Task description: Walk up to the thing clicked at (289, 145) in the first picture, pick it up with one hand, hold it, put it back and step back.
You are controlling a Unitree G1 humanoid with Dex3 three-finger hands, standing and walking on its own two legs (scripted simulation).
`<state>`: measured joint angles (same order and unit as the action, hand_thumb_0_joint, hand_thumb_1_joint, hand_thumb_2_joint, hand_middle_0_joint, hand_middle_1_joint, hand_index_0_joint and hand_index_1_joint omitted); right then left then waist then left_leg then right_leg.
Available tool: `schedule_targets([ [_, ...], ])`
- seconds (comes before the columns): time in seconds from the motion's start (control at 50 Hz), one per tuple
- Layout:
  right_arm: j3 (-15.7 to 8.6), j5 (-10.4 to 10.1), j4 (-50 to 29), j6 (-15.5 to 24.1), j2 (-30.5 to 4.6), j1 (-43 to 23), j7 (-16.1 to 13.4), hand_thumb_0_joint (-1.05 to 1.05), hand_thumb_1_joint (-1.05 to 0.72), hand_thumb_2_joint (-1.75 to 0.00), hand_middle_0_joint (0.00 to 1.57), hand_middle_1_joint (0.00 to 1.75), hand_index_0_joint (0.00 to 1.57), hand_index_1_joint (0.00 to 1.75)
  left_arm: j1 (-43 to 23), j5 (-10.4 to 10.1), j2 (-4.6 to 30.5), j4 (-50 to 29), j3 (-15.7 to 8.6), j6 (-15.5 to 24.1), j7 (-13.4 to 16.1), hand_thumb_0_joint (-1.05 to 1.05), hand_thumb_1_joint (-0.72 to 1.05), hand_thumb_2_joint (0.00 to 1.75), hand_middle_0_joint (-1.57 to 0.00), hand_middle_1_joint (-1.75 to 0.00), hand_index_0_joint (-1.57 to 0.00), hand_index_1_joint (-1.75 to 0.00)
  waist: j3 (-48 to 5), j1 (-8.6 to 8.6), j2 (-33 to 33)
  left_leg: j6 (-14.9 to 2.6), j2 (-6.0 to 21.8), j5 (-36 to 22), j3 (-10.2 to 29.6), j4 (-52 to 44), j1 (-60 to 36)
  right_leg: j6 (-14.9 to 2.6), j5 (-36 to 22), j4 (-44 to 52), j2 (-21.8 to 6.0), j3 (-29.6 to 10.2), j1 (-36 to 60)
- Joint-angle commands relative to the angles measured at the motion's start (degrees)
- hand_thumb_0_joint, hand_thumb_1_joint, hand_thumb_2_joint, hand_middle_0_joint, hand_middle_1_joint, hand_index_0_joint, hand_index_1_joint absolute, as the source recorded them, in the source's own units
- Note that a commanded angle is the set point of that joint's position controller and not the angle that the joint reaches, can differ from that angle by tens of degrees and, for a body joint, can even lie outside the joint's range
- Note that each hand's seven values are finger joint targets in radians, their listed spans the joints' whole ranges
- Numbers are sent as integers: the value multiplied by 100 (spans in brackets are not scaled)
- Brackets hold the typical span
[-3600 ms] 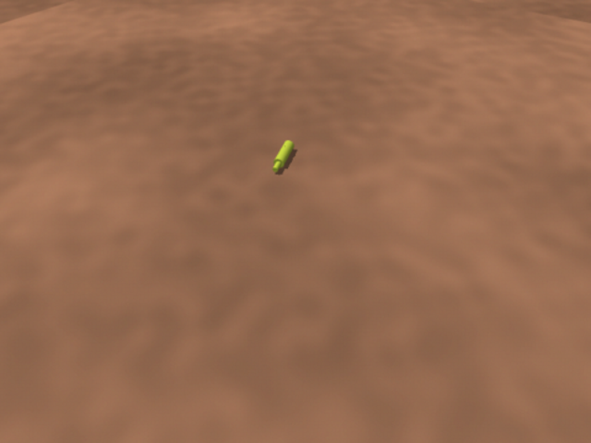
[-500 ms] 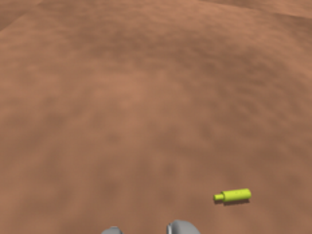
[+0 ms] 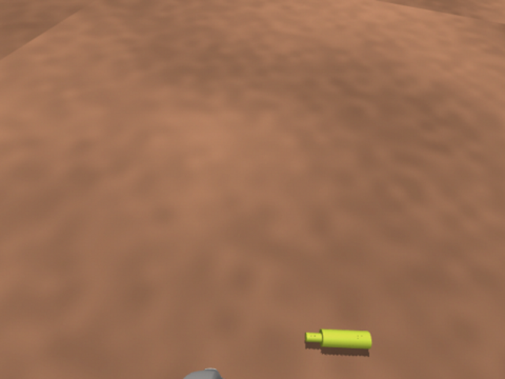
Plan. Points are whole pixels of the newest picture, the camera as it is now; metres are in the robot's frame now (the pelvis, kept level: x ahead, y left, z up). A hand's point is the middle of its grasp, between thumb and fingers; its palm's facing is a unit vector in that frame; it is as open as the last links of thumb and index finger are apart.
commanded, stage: walk up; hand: left
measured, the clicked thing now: (337, 338) +0.37 -0.31 -0.71
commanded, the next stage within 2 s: none
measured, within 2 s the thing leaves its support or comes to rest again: neither
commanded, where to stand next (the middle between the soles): +0.04 -0.52 m, yaw +5 degrees
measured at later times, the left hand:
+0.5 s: hand out of the picture +0.07 +0.03 -0.15, palm faces -0.06 -0.93 -0.36, open 7.4 cm
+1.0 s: hand out of the picture +0.05 -0.19 -0.17, palm faces -0.02 -0.91 -0.41, open 7.4 cm
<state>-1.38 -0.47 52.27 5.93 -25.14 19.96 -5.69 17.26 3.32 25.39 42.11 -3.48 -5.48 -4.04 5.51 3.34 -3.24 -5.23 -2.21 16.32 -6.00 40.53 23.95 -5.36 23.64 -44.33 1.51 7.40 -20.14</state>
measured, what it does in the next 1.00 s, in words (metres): steps to the right: right foot, then left foot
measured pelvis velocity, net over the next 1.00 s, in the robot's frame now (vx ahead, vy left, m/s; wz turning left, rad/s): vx -0.06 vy -0.50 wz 0.03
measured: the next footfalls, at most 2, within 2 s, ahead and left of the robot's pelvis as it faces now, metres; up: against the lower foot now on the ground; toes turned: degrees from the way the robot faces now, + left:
right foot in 0.34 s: +0.06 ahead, -0.38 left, +0.00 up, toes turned +0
left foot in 0.60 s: +0.06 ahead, -0.20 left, +0.00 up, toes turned +5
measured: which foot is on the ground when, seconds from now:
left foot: down 0.00-0.36, up 0.38-0.58, down 0.60-0.96, up 0.98-1.00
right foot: down 0.00-0.00, up 0.02-0.32, down 0.34-0.60, up 0.62-0.92, down 0.94-1.00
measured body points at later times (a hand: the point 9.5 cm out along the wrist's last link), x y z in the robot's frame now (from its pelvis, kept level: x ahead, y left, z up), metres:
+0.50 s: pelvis -0.02 -0.25 -0.01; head +0.01 -0.24 +0.43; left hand +0.07 +0.07 -0.12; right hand +0.02 -0.64 -0.09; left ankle +0.03 -0.11 -0.67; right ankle +0.02 -0.38 -0.71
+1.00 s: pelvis -0.06 -0.50 -0.04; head -0.02 -0.47 +0.41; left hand +0.05 -0.14 -0.14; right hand +0.00 -0.89 -0.10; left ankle +0.01 -0.25 -0.69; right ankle -0.01 -0.65 -0.71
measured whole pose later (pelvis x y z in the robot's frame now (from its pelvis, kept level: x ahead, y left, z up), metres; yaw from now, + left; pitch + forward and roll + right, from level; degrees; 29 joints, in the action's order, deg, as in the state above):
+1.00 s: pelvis -0.06 -0.50 -0.04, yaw +2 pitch -2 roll -1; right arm -5.6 2.0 52.2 1.4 -30.6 17.7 -6.9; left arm 11.3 3.3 28.9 41.3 -7.1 -5.2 -4.5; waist 7.4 0.1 -3.1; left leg -2.3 9.5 30.5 10.6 62.1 34.8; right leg 2.5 28.6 -59.5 -2.1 -1.8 -29.1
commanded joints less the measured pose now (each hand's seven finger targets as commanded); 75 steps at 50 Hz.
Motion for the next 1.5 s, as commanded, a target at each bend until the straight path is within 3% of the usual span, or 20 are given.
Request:
schedule_targets([
  [0.0, -821, 54, -344, -16, -2504, 1354, -321, 0, -90, -90, 20, 30, 20, 30, -247, -10, 1239, -833, -334, 112, 141, 0, 90, 90, -20, -30, -20, -30, -990, -665, 551, -1425, 3429, -989, 4894, -1685, -2415, 606, 1092, -2619, -261, -1631, -2396],
  [0.08, -679, 10, -467, -45, -1931, 722, -297, 0, -90, -90, 20, 30, 20, 30, -477, -59, 1441, -684, -523, 109, 113, 0, 90, 90, -20, -30, -20, -30, -421, -397, 432, -996, 2181, -1118, 2486, -1198, -785, 447, 197, -3066, -397, -2037, -1860],
  [0.22, -847, 260, -601, -26, -2440, 344, -167, 0, -90, -90, 20, 30, 20, 30, -605, -64, 1311, -739, -554, 49, -149, 0, 90, 90, -20, -30, -20, -30, -433, -416, 1488, -901, 1884, 1103, 1948, -1079, 302, 588, 561, -1627, -672, -1112, -1141],
  [0.3, -772, 299, -524, -167, -2331, -265, -112, 0, -90, -90, 20, 30, 20, 30, 465, -31, 1316, -245, -702, 48, -127, 0, 90, 90, -20, -30, -20, -30, -728, 297, 1201, -303, 1340, 1760, 1124, -125, 1636, 430, 72, -31, -291, -494, 778],
  [0.32, -646, 324, -481, -233, -1933, -201, -128, 0, -90, -90, 20, 30, 20, 30, 1028, 59, 1438, -69, -775, 77, -86, 0, 90, 90, -20, -30, -20, -30, -803, 627, 147, -78, 922, 2098, 543, 1242, 2206, 375, 246, 494, -224, -659, 1236],
  [0.34, -450, 209, -599, -287, -1335, -344, -139, 0, -90, -90, 20, 30, 20, 30, 999, 143, 1999, -199, -831, 164, -16, 0, 90, 90, -20, -30, -20, -30, -400, 764, -1722, 242, 84, 2390, -1, 3081, 3038, -68, 1362, 2187, -1472, -3213, 377],
  [0.36, -579, 180, -682, -308, -1448, -578, -289, 0, -90, -90, 20, 30, 20, 30, -484, 16, 2404, -571, -789, 223, 64, 0, 90, 90, -20, -30, -20, -30, -22, 123, -1708, 248, 172, 1984, 773, 3525, 2609, -614, 1854, 3407, -2025, -4874, -581],
  [0.54, -556, 0, 448, -72, -1392, 1659, -132, 0, -90, -90, 20, 30, 20, 30, -1244, 56, 1214, -716, -346, 71, 71, 0, 90, 90, -20, -30, -20, -30, -489, -663, -733, 74, 371, -101, 531, -575, -1212, -665, -1277, 514, -872, -1667, -896],
  [0.6, -868, 115, -112, 23, -2606, 1244, -279, 0, -90, -90, 20, 30, 20, 30, -553, 34, 1219, -720, -335, 38, 163, 0, 90, 90, -20, -30, -20, -30, -662, -543, 492, -961, 3311, -1104, 4821, -1587, -2072, 323, 964, -2187, -255, -1904, -2657],
  [0.68, -760, 90, -320, -33, -2074, 541, -265, 0, -90, -90, 20, 30, 20, 30, -591, -55, 1449, -549, -573, 61, 136, 0, 90, 90, -20, -30, -20, -30, -297, -248, 723, -983, 2195, -922, 2588, -1093, -636, 400, 121, -3144, -309, -2039, -1952],
  [0.84, -912, 323, -558, -80, -2422, 171, -178, 0, -90, -90, 20, 30, 20, 30, -608, -59, 1342, -652, -653, 43, -107, 0, 90, 90, -20, -30, -20, -30, -509, -294, 1592, -769, 1883, 1048, 1943, -912, 277, 620, 743, -1440, -623, -990, -1008],
  [0.92, -612, 336, -465, -296, -1582, -163, -128, 0, -90, -90, 20, 30, 20, 30, 999, 120, 1425, -4, -810, 104, -14, 0, 90, 90, -20, -30, -20, -30, -637, 707, -443, 70, 740, 1662, 269, 2129, 2248, 273, 767, 772, -328, -978, 825],
  [0.94, -576, 190, -732, -336, -1341, -572, -195, 0, -90, -90, 20, 30, 20, 30, 318, 58, 2083, -316, -838, 143, 39, 0, 90, 90, -20, -30, -20, -30, -245, 536, -1929, 254, -131, 2358, 323, 3233, 2763, -208, 1426, 2709, -1601, -4089, -413],
  [0.96, -670, 177, -655, -330, -1446, -637, -323, 0, -90, -90, 20, 30, 20, 30, -778, 4, 2366, -636, -845, 201, 120, 0, 90, 90, -20, -30, -20, -30, 70, 13, -1646, 303, 194, 2050, 1064, 3579, 2294, -533, 1597, 3306, -2017, -5085, -887],
  [1.02, -614, -25, 81, -249, -1615, 270, -240, 0, -90, -90, 20, 30, 20, 30, -899, 41, 1839, -480, -711, 218, 211, 0, 90, 90, -20, -30, -20, -30, -143, -273, -1034, 347, 440, 1351, 805, 3197, 1745, -627, 801, 1966, -1519, -3171, -307],
  [1.12, -412, 129, 18, -209, -1206, 37, 210, 0, -90, -90, 20, 30, 20, 30, -608, -109, 1384, -3, -465, 440, 323, 0, 90, 90, -20, -30, -20, -30, -359, -148, -518, 174, 457, 1426, 679, 1370, 577, -909, 363, 1782, -1757, -3170, -5],
  [1.2, -337, 188, -78, -181, -1007, -71, 332, 0, -90, -90, 20, 30, 20, 30, -535, -360, 1174, 261, -216, 602, 385, 0, 90, 90, -20, -30, -20, -30, -592, -399, 32, -1, 220, 276, 834, -993, -1189, -341, -1222, 1284, -1698, -2529, -411],
  [1.26, -435, 157, -295, -198, -1534, -752, 400, 0, -90, -90, 20, 30, 20, 30, -556, -427, 994, 548, -144, 694, 451, 0, 90, 90, -20, -30, -20, -30, -599, -281, 928, -1119, 1920, 443, 3074, -1488, -1005, 623, 411, 292, -430, -943, -506],
  [1.38, -228, 25, 10, -416, -930, -947, 475, 0, -90, -90, 20, 30, 20, 30, -476, -293, 1342, 981, -210, 990, 502, 0, 90, 90, -20, -30, -20, -30, -465, -173, 193, 244, 294, 784, 981, -137, 125, 26, -1183, 2614, -2133, -3235, 1138],
  [1.48, -227, 22, 348, -589, -805, -976, 530, 0, -90, -90, 20, 30, 20, 30, -617, -246, 1055, 1221, -214, 1016, 598, 0, 90, 90, -20, -30, -20, -30, -563, -63, -235, 303, 150, 568, 1312, -30, 296, 889, -1512, 2986, -1662, -2288, 1893],
])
